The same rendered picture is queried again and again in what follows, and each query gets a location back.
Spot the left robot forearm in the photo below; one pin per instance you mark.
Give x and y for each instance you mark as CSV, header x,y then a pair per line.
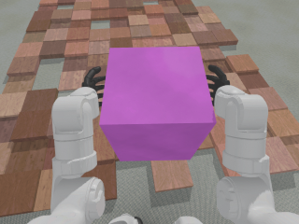
x,y
72,126

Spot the left robot upper arm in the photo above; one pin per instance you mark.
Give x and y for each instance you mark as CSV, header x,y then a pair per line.
x,y
78,200

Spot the right robot forearm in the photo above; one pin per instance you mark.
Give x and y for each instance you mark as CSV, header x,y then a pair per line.
x,y
246,130

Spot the robot left hand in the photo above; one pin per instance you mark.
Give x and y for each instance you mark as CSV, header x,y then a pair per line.
x,y
90,81

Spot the robot right hand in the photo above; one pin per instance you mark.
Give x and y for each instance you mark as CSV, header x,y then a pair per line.
x,y
219,81

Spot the right robot upper arm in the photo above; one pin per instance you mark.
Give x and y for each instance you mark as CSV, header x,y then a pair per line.
x,y
248,200

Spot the carton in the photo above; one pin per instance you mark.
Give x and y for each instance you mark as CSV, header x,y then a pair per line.
x,y
156,103

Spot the left robot thigh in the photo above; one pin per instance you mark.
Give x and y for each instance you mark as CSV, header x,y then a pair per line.
x,y
124,220

